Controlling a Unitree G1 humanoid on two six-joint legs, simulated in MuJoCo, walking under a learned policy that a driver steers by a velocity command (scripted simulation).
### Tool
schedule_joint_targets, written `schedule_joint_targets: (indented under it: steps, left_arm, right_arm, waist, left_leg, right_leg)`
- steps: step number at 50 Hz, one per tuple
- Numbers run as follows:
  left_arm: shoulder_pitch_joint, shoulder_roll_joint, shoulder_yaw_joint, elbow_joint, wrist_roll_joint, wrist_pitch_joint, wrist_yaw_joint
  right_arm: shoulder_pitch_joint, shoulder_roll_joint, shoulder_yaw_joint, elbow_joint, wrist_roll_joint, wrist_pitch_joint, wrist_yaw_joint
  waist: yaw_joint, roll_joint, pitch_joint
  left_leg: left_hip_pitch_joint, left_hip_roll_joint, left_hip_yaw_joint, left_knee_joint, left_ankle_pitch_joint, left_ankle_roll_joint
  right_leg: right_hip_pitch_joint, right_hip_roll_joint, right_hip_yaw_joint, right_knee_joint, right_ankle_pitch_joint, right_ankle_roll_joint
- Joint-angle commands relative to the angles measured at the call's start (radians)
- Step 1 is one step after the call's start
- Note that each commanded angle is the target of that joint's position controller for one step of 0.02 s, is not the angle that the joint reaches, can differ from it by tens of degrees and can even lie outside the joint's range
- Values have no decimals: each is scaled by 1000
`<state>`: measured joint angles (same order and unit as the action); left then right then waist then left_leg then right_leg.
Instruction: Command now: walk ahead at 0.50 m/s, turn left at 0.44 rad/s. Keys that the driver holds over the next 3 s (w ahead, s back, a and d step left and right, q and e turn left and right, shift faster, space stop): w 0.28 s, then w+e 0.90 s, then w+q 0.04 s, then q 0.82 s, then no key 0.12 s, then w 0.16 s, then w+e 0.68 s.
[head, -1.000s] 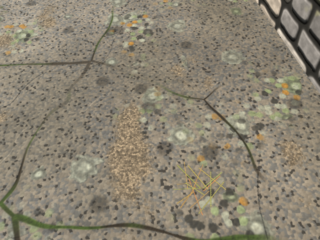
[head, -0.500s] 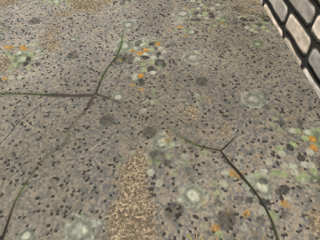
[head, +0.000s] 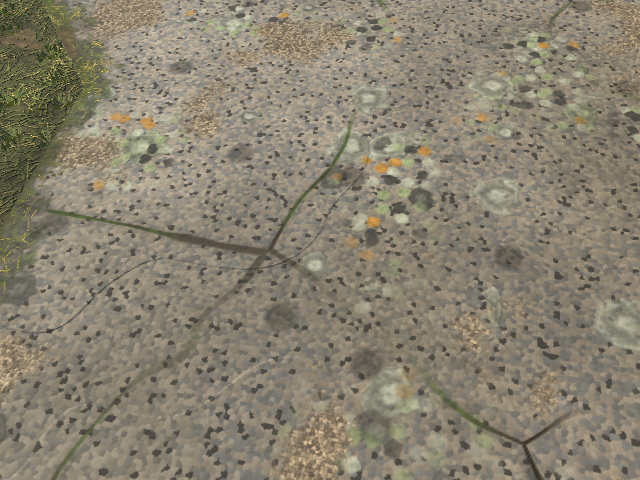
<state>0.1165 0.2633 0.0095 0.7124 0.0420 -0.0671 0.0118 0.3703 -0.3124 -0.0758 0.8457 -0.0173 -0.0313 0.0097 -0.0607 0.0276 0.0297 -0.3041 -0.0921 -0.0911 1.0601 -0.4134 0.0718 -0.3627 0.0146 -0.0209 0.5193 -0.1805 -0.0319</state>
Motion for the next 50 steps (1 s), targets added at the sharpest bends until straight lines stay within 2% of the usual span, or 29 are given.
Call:
schedule_joint_targets:
  steps: [1, 3, 6, 8, 12, 15, 17, 18, 19, 20, 21, 22, 23, 24, 26, 30, 34, 37, 39, 41, 42, 44, 45, 46, 47, 48, 49, 50]
  left_arm:
    - [142, 91, 33, 3, -6, -14, 0]
    - [182, 96, 37, 33, -15, -35, -11]
    - [214, 108, 44, 65, -24, -49, -19]
    - [233, 107, 46, 85, -25, -46, -21]
    - [279, 120, 50, 126, -29, -38, -24]
    - [339, 141, 56, 165, -29, -28, -24]
    - [345, 159, 59, 183, -28, -17, -21]
    - [338, 162, 59, 190, -32, -12, -20]
    - [345, 140, 52, 190, -37, -12, -20]
    - [326, 86, 35, 143, -39, -16, -22]
    - [424, 9, 23, 128, -56, -10, -18]
    - [351, 121, 54, 152, -33, 7, -7]
    - [305, 103, 57, 142, -36, 7, -15]
    - [296, 77, 53, 151, -39, 10, -19]
    - [313, 56, 56, 171, -17, 35, -31]
    - [218, 25, 61, 137, -13, 57, -53]
    - [75, 8, 53, 84, -12, 58, -67]
    - [-38, -6, 38, 41, -9, 55, -79]
    - [-86, 2, 36, 17, -6, 55, -85]
    - [-100, 14, 39, 3, -3, 56, -84]
    - [-87, 21, 42, 3, -2, 56, -80]
    - [17, 48, 57, 26, -1, 54, -70]
    - [133, 71, 72, 59, 2, 46, -62]
    - [295, 132, 99, 109, 13, 39, -46]
    - [298, 261, 132, 100, 11, 43, -31]
    - [315, 271, 134, 83, -26, 55, -30]
    - [267, 247, 128, 95, -30, 60, -20]
    - [222, 189, 114, 98, -35, 56, -16]
  right_arm:
    - [-6, -49, -5, -68, -23, 3, 22]
    - [-10, -32, 0, -71, -24, 14, 31]
    - [-91, -22, 8, -97, -27, 16, 38]
    - [-174, -15, 17, -123, -27, 13, 43]
    - [-321, 16, 46, -165, -21, 2, 53]
    - [-376, 0, 49, -184, -18, -5, 45]
    - [-336, -13, 45, -175, -21, -14, 32]
    - [-242, -22, 37, -143, -27, -24, 23]
    - [-91, -61, 20, -89, -42, -37, 10]
    - [89, -149, -2, -68, -62, -45, -7]
    - [95, -232, -23, -66, -45, -31, -15]
    - [35, -155, -10, -74, -16, -25, -14]
    - [-50, -89, 10, -80, -11, -29, -12]
    - [-93, -41, 22, -78, -10, -37, -7]
    - [-117, -4, 31, -66, -6, -52, -13]
    - [-66, -20, 20, -29, 3, -79, -18]
    - [-22, -6, 21, 6, -1, -78, -22]
    - [6, -28, 16, 26, -2, -77, -27]
    - [37, -45, 11, 45, -3, -72, -31]
    - [52, -60, 7, 59, -4, -62, -36]
    - [50, -72, 4, 62, -6, -56, -38]
    - [43, -106, -5, 66, -9, -39, -43]
    - [39, -118, -7, 62, -7, -29, -42]
    - [28, -112, -5, 43, -7, -26, -38]
    - [69, 13, 21, -29, 7, -33, -17]
    - [-47, -63, 5, -68, -1, -46, -12]
    - [-122, -56, 9, -94, 5, -58, -7]
    - [-114, -47, 16, -88, 7, -69, -8]
  waist:
    - [63, -137, -28]
    - [55, -143, -42]
    - [54, -131, -22]
    - [66, -123, 3]
    - [95, -129, 20]
    - [110, -134, 31]
    - [81, -128, 21]
    - [31, -101, -20]
    - [-26, -51, -116]
    - [-95, 80, -261]
    - [-43, 271, -333]
    - [-43, 80, -209]
    - [-2, 64, -90]
    - [24, 57, -40]
    - [63, 86, -4]
    - [77, 54, 16]
    - [61, 46, 54]
    - [37, 46, 74]
    - [26, 39, 83]
    - [31, 37, 77]
    - [42, 46, 59]
    - [92, 68, -17]
    - [142, 56, -88]
    - [217, -13, -178]
    - [155, -259, -264]
    - [191, -151, -321]
    - [171, -86, -175]
    - [129, -31, -82]
  left_leg:
    - [-286, 110, -5, 67, 76, -19]
    - [-268, 98, -5, 52, 99, -26]
    - [-335, 102, -10, -18, 170, -40]
    - [-360, 112, 10, -119, 231, -52]
    - [-252, 127, 113, -362, 326, -53]
    - [-188, 121, 150, -450, 288, -24]
    - [-106, 94, 158, -512, 232, -1]
    - [26, 70, 163, -585, 249, 14]
    - [249, 90, 133, -611, 262, 37]
    - [493, 354, -140, -642, 141, 84]
    - [622, 568, -512, -768, 97, 175]
    - [496, 516, -450, -785, 46, 155]
    - [376, 461, -303, -813, 102, 127]
    - [290, 414, -197, -850, 194, 100]
    - [201, 356, -57, -889, 296, 65]
    - [212, 349, 73, -923, 455, 75]
    - [231, 330, 183, -929, 511, 77]
    - [243, 332, 249, -924, 557, 69]
    - [297, 353, 274, -904, 616, 63]
    - [363, 366, 305, -843, 769, 51]
    - [390, 367, 323, -785, 921, 44]
    - [419, 369, 347, -571, 1170, 36]
    - [374, 363, 354, -384, 1129, 27]
    - [200, 336, 362, -108, 892, -5]
    - [-246, 162, 345, 275, 33, -68]
    - [-391, 71, 108, 409, -117, -79]
    - [-471, 139, 57, 379, -11, -66]
    - [-431, 178, 63, 278, 67, -61]
  right_leg:
    - [261, -268, 315, -304, -12, -114]
    - [252, -251, 246, -310, 154, -125]
    - [267, -255, 180, -349, 210, -149]
    - [267, -241, 130, -372, 217, -149]
    - [239, -213, 43, -370, 270, -131]
    - [282, -246, 66, -334, 331, -128]
    - [314, -257, 85, -252, 460, -122]
    - [305, -231, 63, -132, 561, -107]
    - [228, -178, 28, 55, 528, -88]
    - [43, -117, -14, 351, 183, -64]
    - [-235, 30, -27, 619, -369, -41]
    - [-291, -25, 75, 681, -313, -54]
    - [-290, -59, 87, 656, -223, -58]
    - [-254, -84, 79, 618, -169, -51]
    - [-197, -101, 65, 591, -120, -32]
    - [-281, -108, 51, 585, -9, -13]
    - [-345, -110, 23, 429, 119, -1]
    - [-288, -95, -37, 250, 187, -16]
    - [-268, -83, -71, 180, 161, -41]
    - [-237, -56, -101, 134, 97, -75]
    - [-196, -27, -123, 121, 49, -95]
    - [-60, 46, -152, 104, -64, -142]
    - [90, 80, -141, 49, -70, -170]
    - [336, 25, -23, -22, -94, -215]
    - [652, -293, 491, -71, -125, -360]
    - [678, -361, 789, -221, -87, -406]
    - [588, -339, 614, -237, -18, -374]
    - [448, -303, 508, -249, 86, -333]
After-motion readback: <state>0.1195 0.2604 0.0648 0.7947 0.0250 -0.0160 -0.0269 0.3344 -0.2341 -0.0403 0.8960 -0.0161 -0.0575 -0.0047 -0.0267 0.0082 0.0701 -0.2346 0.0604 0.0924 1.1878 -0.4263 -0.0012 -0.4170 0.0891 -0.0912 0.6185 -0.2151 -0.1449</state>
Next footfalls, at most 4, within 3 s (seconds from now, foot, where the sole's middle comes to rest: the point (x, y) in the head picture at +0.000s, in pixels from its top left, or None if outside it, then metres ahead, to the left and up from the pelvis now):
0.38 left None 0.32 0.13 -0.77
0.92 right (368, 422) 0.59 -0.08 -0.77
1.44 left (339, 301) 0.90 -0.04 -0.77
1.98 right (411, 327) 0.82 -0.21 -0.77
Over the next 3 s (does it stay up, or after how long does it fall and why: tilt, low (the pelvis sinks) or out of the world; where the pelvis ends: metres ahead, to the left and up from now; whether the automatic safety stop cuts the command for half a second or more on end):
stays up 1.05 -0.16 -0.01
